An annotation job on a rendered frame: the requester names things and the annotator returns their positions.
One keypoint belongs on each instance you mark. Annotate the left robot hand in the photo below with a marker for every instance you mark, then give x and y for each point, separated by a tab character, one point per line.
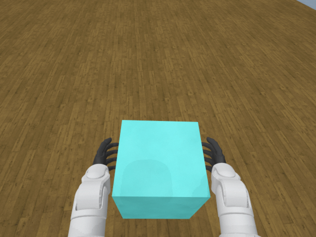
102	153

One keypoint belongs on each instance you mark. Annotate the right robot hand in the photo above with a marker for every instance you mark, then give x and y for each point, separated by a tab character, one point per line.
215	153

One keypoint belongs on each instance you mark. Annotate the robot right forearm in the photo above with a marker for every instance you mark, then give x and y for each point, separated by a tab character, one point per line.
233	203

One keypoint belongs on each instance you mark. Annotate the carton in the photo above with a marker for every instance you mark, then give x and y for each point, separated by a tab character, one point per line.
160	170

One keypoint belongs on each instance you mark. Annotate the robot left forearm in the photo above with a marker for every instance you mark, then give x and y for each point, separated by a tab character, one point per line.
89	213

